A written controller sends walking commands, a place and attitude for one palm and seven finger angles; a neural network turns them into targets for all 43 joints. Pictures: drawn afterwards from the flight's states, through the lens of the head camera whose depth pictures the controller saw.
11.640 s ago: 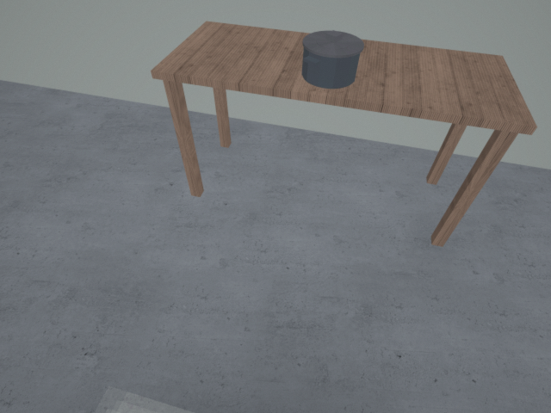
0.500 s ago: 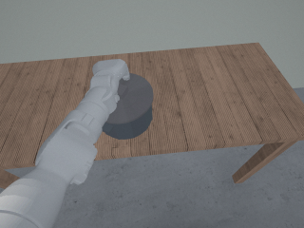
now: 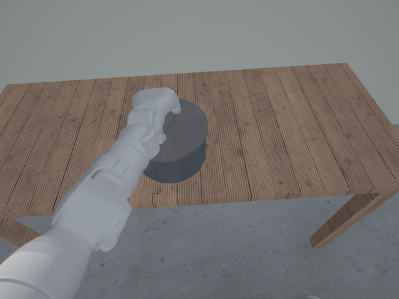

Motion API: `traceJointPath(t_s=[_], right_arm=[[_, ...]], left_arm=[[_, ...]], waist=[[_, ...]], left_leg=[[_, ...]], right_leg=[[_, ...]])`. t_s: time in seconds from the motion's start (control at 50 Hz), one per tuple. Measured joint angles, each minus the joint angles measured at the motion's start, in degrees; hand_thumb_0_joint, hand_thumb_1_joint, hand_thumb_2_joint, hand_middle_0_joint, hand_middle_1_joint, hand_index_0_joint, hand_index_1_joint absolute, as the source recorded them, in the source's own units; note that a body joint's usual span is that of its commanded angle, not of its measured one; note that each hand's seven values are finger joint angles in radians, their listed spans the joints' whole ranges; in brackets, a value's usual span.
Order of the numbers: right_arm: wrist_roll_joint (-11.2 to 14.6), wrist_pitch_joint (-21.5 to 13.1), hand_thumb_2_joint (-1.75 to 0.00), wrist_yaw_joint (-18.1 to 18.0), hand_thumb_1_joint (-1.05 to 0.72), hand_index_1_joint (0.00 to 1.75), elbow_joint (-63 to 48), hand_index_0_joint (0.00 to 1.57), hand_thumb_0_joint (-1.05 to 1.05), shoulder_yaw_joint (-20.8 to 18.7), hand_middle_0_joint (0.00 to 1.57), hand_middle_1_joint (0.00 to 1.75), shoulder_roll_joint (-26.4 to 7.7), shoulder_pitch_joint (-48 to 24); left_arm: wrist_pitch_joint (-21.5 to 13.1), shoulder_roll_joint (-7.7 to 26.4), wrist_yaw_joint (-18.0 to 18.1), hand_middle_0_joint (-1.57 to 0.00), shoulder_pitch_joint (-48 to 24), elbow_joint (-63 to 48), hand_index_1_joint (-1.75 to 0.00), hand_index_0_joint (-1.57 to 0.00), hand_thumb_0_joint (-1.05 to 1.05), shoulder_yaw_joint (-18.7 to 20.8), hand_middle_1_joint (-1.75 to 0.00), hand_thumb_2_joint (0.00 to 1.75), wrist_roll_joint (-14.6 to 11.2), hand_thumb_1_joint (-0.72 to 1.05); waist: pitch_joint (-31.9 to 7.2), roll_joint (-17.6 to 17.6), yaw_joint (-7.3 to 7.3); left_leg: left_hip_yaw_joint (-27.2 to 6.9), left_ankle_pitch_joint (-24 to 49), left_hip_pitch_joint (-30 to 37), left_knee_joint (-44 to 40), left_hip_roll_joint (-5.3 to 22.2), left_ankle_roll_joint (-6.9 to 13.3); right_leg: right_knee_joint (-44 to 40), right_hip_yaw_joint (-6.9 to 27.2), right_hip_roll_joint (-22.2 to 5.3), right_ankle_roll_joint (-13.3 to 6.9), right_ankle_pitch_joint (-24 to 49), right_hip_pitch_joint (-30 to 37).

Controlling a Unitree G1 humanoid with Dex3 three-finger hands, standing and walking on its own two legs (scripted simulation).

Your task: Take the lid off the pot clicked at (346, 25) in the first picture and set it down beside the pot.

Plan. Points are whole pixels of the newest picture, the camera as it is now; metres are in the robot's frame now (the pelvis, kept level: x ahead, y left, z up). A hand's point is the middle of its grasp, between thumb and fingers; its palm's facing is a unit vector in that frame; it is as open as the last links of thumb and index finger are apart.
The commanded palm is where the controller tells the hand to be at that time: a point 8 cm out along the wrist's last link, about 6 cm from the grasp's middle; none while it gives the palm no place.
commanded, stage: close the fingers and squeeze the knob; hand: left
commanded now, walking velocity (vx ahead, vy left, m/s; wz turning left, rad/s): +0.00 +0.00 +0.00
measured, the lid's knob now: (164, 120) +0.51 +0.06 +0.05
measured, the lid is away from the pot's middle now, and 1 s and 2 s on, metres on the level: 0.00 0.00 0.01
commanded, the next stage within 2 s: lift the lid straight up in 1.66 s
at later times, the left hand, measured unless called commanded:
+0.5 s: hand (161, 123) +0.47 +0.07 +0.08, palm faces -0.33 -0.04 -0.94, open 9.1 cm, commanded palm +0.48 +0.07 +0.13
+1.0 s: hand (163, 120) +0.48 +0.06 +0.08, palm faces -0.33 -0.05 -0.94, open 7.8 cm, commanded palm +0.48 +0.07 +0.13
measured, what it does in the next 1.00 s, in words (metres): stands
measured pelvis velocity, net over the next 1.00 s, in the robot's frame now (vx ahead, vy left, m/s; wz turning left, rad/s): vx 0.00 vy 0.00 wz -0.01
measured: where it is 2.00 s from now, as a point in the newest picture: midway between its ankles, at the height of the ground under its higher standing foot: outside the picture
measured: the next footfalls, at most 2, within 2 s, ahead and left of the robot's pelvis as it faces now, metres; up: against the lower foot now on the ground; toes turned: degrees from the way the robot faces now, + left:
none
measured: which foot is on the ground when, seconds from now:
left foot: down 0.00-1.00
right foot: down 0.00-1.00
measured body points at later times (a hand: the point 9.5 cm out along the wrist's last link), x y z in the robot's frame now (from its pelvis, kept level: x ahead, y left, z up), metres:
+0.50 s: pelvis +0.00 +0.00 +0.00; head +0.05 -0.03 +0.45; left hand +0.49 +0.07 +0.13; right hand +0.04 -0.27 -0.14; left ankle -0.03 +0.09 -0.73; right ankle -0.01 -0.12 -0.73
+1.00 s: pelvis +0.00 +0.00 +0.00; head +0.06 -0.03 +0.45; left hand +0.49 +0.06 +0.13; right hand +0.06 -0.27 -0.14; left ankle -0.03 +0.09 -0.73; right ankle -0.01 -0.12 -0.73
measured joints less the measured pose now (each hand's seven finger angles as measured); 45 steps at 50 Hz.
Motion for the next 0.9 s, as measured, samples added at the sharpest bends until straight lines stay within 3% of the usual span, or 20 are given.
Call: traceJointPath(t_s=[0.08, 0.18, 0.3, 0.44, 0.54, 0.76, 0.9], right_arm=[[0.2, 0.1, -0.90, -0.3, -0.91, 0.30, 0.4, 0.20, 0.01, 0.4, 0.20, 0.30, 0.0, -0.2], [0.2, -0.3, -0.90, -0.7, -0.91, 0.30, 0.2, 0.20, 0.01, 0.9, 0.20, 0.30, 0.3, 0.1], [0.1, -0.7, -0.90, -0.9, -0.91, 0.30, 0.3, 0.20, 0.01, 0.3, 0.20, 0.30, 0.0, 2.0], [0.2, -0.8, -0.90, -0.8, -0.91, 0.30, 1.2, 0.20, 0.01, 0.3, 0.20, 0.30, -0.5, 2.7], [0.2, -1.1, -0.90, -0.9, -0.91, 0.30, 1.1, 0.20, 0.01, 0.2, 0.20, 0.30, -0.5, 2.4], [0.2, -1.3, -0.90, -0.5, -0.91, 0.30, 1.1, 0.20, 0.01, 0.2, 0.20, 0.30, -0.3, 1.2], [0.2, -1.0, -0.90, -0.6, -0.91, 0.30, 1.0, 0.20, 0.01, 0.5, 0.20, 0.30, 0.1, 0.7]], left_arm=[[0.4, -0.5, 1.2, -0.81, -1.0, 2.3, -0.12, -0.81, 0.00, -0.1, -0.13, 1.39, 1.3, -0.28], [1.7, 0.0, 1.9, -0.72, -2.2, 3.9, -0.33, -0.72, 0.00, 1.9, -0.33, 1.26, 0.4, -0.21], [1.2, 1.4, 1.3, -0.64, -1.5, 2.8, -0.55, -0.64, 0.00, 1.5, -0.56, 1.16, 1.9, -0.12], [0.9, 1.2, 0.4, -0.61, -1.4, 3.4, -0.72, -0.61, 0.00, 1.9, -0.73, 1.10, 0.1, -0.04], [0.0, 1.2, 0.7, -0.61, -1.2, 3.2, -0.81, -0.61, 0.00, 1.5, -0.81, 1.07, 1.5, 0.02], [1.5, 0.0, 2.0, -0.64, -2.5, 4.5, -0.93, -0.65, 0.00, 0.7, -0.93, 0.99, 1.4, 0.13], [1.9, 0.0, 1.0, -0.67, -2.8, 4.7, -0.95, -0.65, 0.01, 1.4, -0.96, 0.91, 0.5, 0.17]], waist=[[0.0, 0.1, -0.31], [0.7, -0.4, -1.07], [0.5, 0.0, -1.41], [0.3, 0.0, -1.34], [0.4, 0.0, -1.37], [0.1, 0.3, -1.10], [0.0, 0.1, -1.11]], left_leg=[[0.3, 0.0, 0.1, 0.1, 0.0, 0.0], [0.8, 0.3, -0.2, -0.1, 0.2, -0.1], [0.8, 0.5, -0.2, -0.6, 0.4, -0.1], [0.8, 0.4, 0.0, -0.7, 0.4, -0.2], [0.7, 0.3, 0.0, -0.6, 0.5, -0.2], [0.7, 0.2, -0.6, -0.6, 0.4, -0.2], [0.6, 0.0, -0.4, -0.6, 0.5, -0.3]], right_leg=[[0.2, 0.3, 0.0, 0.0, 0.0, -0.1], [0.3, 0.8, 0.2, -0.1, 0.4, -0.7], [-0.5, 0.8, 0.4, -0.1, 0.8, -0.6], [-0.5, 0.8, 0.5, -0.2, 0.6, -0.4], [-0.6, 0.7, 0.5, -0.2, 0.6, -0.3], [-0.2, 0.7, 0.4, -0.2, 0.3, -1.1], [-0.3, 0.6, 0.6, -0.3, 0.2, -0.8]])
